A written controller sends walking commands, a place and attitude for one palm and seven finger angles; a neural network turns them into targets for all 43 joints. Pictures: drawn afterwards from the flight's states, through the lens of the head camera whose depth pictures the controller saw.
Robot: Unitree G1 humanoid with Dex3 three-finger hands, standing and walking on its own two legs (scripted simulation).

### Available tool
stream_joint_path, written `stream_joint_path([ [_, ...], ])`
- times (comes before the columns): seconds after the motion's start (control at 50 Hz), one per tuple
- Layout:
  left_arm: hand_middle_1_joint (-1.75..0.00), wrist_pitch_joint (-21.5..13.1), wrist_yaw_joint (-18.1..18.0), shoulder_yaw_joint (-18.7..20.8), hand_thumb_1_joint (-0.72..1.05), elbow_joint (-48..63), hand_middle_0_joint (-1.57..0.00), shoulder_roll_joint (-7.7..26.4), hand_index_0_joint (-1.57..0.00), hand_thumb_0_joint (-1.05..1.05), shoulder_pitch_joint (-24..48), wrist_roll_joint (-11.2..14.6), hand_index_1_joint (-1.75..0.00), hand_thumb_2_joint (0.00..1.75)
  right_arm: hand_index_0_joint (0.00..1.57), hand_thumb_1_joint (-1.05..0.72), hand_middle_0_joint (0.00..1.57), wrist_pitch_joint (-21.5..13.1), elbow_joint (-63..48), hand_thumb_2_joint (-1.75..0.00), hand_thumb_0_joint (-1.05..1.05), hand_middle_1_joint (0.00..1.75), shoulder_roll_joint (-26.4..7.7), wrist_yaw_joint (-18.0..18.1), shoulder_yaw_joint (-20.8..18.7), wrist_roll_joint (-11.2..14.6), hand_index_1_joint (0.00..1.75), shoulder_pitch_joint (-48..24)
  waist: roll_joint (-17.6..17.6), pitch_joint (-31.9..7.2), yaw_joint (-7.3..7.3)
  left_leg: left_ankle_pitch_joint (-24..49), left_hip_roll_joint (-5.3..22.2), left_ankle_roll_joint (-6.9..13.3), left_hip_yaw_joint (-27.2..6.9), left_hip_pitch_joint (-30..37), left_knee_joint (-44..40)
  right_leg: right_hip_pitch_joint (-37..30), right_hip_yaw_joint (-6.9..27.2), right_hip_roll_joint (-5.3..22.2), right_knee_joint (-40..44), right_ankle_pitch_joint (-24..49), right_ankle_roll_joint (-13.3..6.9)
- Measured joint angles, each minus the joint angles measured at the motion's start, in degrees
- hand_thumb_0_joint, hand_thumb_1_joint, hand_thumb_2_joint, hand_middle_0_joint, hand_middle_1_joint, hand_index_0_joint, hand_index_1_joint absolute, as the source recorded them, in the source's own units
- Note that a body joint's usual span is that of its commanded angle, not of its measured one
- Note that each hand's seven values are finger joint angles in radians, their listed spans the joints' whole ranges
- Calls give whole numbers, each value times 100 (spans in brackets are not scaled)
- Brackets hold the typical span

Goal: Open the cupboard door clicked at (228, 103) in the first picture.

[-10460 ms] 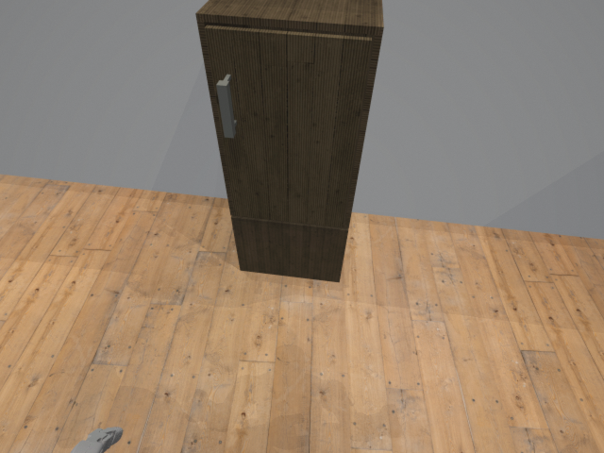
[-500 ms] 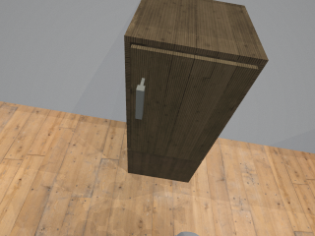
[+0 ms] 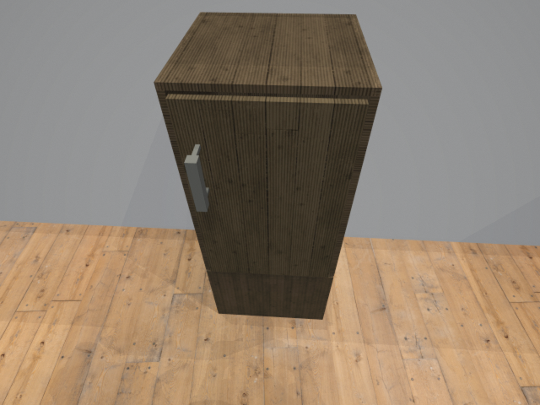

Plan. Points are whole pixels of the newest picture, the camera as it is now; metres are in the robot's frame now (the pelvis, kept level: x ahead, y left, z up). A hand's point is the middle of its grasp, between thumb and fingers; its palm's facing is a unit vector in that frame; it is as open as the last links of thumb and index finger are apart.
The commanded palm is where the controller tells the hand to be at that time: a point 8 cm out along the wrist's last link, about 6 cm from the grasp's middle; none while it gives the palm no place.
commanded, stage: come to a stop and stand still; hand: left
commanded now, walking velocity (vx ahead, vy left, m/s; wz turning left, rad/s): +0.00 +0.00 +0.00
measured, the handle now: (199, 178) +0.56 +0.17 +0.01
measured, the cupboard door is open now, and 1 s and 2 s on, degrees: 0 0 0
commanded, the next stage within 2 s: look again from close up in 0.20 s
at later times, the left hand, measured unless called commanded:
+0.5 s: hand out of the picture -0.01 +0.18 -0.18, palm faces +0.02 -0.98 -0.17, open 7.4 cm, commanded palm none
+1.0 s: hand out of the picture +0.02 +0.22 -0.18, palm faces -0.01 -0.98 -0.21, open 7.4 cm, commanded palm none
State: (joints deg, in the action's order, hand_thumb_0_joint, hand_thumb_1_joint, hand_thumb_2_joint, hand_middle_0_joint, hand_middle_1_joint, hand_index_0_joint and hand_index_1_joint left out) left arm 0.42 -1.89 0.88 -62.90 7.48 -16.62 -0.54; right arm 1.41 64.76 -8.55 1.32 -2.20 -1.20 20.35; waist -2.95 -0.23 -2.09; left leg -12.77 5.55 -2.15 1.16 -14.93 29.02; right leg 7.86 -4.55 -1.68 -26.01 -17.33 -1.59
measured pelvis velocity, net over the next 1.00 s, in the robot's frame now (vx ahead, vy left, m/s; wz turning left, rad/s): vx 0.01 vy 0.03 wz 0.00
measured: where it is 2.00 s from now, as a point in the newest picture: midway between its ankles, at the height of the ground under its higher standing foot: outside the picture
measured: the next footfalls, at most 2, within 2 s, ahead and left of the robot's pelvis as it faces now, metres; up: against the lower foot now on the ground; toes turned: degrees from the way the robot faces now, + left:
none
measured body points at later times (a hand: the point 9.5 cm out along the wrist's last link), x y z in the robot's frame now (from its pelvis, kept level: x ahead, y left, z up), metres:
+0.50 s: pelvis +0.00 +0.02 +0.00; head +0.01 +0.02 +0.45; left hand -0.01 +0.23 -0.16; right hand +0.01 -0.21 -0.16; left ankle +0.01 +0.14 -0.74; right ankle -0.04 -0.10 -0.74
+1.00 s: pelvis +0.01 +0.03 +0.00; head +0.03 +0.04 +0.45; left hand +0.03 +0.27 -0.16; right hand +0.03 -0.20 -0.15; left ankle +0.01 +0.14 -0.74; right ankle -0.04 -0.10 -0.74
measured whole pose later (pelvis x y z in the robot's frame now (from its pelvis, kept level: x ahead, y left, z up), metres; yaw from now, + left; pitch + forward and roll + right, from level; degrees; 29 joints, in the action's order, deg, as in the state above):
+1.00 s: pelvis +0.01 +0.03 +0.00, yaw +0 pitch +0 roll +0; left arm 0.1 -1.6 -0.5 -59.3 11.2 -15.5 -1.2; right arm -0.9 58.9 -10.4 0.8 0.2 -1.1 14.7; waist 0.7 2.3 -0.1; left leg -15.3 0.0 1.3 3.1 -14.8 29.9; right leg 10.1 -2.8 3.0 -28.9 -18.9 1.6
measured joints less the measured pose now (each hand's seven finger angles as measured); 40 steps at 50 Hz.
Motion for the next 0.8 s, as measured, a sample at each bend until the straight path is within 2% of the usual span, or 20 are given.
stream_joint_path([
  [0.06,-29,-3,-4,-1,94,-73,-20,27,-20,2,35,25,-30,90,19,-91,19,-31,110,-90,1,30,194,36,74,7,30,-124,190,118,73,11,-51,-108,20,100,-140,-45,8,53,16,0,-20],
  [0.16,-29,-19,19,-27,93,-153,-20,-60,-20,2,-20,33,-30,90,19,-91,20,-96,133,-90,1,30,314,58,121,36,30,-303,266,227,176,144,-44,-120,79,222,-323,-122,61,45,150,88,-26],
  [0.3,-29,-22,17,-47,92,-210,-20,-189,-20,1,-136,7,-30,90,20,-92,20,-75,156,-90,2,30,190,89,90,38,30,-430,257,249,215,179,-80,-92,98,308,-417,-199,72,78,227,118,-3],
  [0.32,-29,-71,-26,-63,91,-211,-20,-211,-20,1,-151,-14,-30,90,20,-92,20,-71,127,-90,2,30,144,76,100,42,30,-442,224,239,234,140,-58,-76,89,198,-233,-165,70,59,237,136,11],
  [0.36,-29,-176,-77,-98,91,-128,-20,-262,-20,1,-224,-54,-30,90,20,-92,20,-48,-63,-90,2,30,17,23,80,33,30,-465,115,247,224,-238,-53,50,6,-41,255,-48,74,4,179,150,27],
  [0.4,-29,-211,-69,-127,91,-72,-20,-281,-20,1,-258,-75,-30,90,19,-92,20,-92,-250,-90,2,30,-98,-8,55,19,30,-466,-7,256,155,-281,-76,120,0,-99,339,77,40,-25,15,80,44],
  [0.44,-29,-194,-67,-122,91,-52,-20,-209,-20,1,-215,-61,-30,90,19,-92,19,-153,-345,-90,2,30,-103,-17,70,13,30,-476,59,279,115,-314,-174,139,14,-138,415,172,41,79,-205,-46,89],
  [0.56,-29,-105,-63,-70,91,105,-20,51,-20,1,-62,-46,-30,90,19,-93,20,-205,-427,-90,2,30,-77,15,162,1,30,-387,213,194,207,-369,-375,258,130,-70,388,223,134,297,-406,-176,217],
  [0.8,-29,-46,-15,-60,91,245,-20,341,-20,1,165,-41,-30,90,20,-93,20,-227,-403,-90,2,30,-105,-16,245,14,30,-480,341,221,227,-233,-554,369,228,40,70,213,212,473,-277,-118,333],
])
